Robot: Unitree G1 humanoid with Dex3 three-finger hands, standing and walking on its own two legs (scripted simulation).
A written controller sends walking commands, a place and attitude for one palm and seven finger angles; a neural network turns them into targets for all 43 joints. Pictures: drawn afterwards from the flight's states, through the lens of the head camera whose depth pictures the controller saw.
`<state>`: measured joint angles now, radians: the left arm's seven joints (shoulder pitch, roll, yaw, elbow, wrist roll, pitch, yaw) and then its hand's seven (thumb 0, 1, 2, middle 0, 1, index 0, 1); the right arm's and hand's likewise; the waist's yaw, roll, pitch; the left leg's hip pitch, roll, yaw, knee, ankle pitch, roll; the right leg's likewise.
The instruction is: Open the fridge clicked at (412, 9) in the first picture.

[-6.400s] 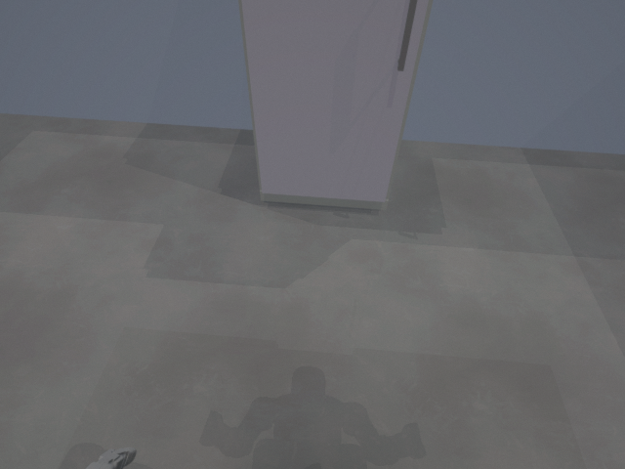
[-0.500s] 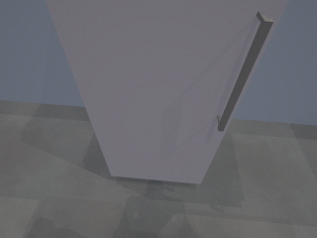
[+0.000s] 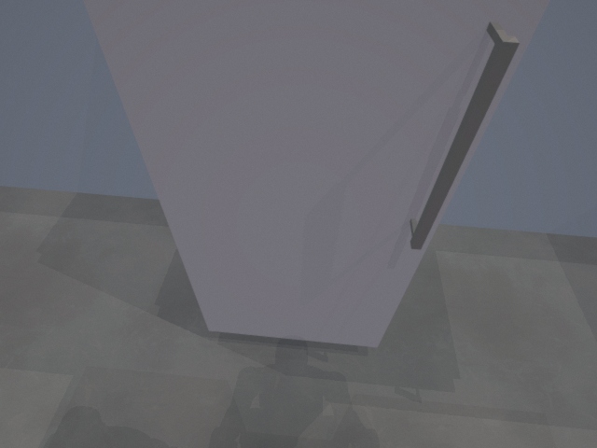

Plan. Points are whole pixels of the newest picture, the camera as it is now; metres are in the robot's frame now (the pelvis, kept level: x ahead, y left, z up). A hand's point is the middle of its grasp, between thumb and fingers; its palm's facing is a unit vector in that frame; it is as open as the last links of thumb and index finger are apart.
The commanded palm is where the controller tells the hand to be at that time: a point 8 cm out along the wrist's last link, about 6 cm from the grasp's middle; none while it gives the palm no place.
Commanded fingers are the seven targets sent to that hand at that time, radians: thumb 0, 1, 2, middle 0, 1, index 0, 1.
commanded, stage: look again from close up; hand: right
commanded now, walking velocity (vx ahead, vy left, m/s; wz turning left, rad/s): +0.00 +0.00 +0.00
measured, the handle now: (447, 160) +0.50 -0.19 +0.13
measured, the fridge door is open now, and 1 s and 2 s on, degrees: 0 0 0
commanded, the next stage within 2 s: raise the hand to about handle height in 0.14 s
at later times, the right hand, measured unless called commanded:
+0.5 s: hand (466, 387) +0.21 -0.19 +0.02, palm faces +0.19 +0.98 -0.03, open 7.8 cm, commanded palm +0.11 -0.25 -0.04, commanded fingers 0.00 -0.57 -0.76 0.22 0.51 0.22 0.51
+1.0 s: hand (493, 408) +0.19 -0.23 +0.00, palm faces -0.03 +1.00 -0.02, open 10.6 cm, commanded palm +0.15 -0.29 +0.01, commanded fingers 0.00 0.01 -0.51 0.27 0.88 0.27 0.88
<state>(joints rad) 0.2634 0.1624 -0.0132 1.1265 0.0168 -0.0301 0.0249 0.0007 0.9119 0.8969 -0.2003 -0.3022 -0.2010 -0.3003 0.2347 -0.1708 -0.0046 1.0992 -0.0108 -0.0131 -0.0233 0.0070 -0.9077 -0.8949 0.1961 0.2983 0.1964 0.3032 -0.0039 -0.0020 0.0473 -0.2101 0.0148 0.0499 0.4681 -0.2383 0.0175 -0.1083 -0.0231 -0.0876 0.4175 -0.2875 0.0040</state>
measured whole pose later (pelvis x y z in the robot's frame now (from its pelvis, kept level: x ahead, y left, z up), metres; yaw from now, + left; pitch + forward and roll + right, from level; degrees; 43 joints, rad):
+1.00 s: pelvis -0.04 -0.01 -0.06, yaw -2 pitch +9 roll +2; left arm 0.26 0.18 -0.07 0.56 -0.03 -0.23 0.05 0.01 0.90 0.90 -0.21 -0.30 -0.21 -0.30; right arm 0.27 -0.29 -0.24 0.05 0.32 -0.22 0.37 0.01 -0.21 -0.60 0.25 0.74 0.25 0.75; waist 0.01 -0.03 -0.08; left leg -0.70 0.04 0.10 0.93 -0.39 0.01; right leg -0.67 -0.04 -0.02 1.00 -0.49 -0.02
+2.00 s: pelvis -0.01 -0.01 -0.02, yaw -2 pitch +2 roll +1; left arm 0.28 0.29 -0.07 0.59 -0.05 -0.24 0.10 0.01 0.91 0.90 -0.20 -0.30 -0.21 -0.30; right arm -0.05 -0.43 -0.45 0.29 0.36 -0.04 0.50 -0.01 0.50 -0.30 0.30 1.20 0.30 1.20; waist -0.02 -0.04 -0.03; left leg -0.37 0.02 0.09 0.63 -0.29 0.01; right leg -0.33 -0.03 -0.04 0.67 -0.38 -0.01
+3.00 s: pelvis -0.02 -0.01 -0.02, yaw -1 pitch +4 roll +1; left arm 0.30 0.29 -0.06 0.60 -0.05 -0.20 0.10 0.01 0.91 0.90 -0.20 -0.30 -0.20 -0.30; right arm -0.27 -0.43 -0.43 0.53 0.30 -0.11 0.45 -0.01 0.50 -0.30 0.30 1.20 0.30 1.20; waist 0.00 -0.02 -0.03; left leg -0.43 0.02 0.07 0.64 -0.28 0.01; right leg -0.37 -0.03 -0.05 0.67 -0.37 -0.01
